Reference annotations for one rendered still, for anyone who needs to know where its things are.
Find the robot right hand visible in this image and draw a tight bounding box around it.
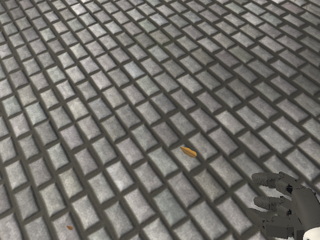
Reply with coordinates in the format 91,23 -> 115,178
246,171 -> 320,240

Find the right robot forearm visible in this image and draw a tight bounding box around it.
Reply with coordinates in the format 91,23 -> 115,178
303,227 -> 320,240

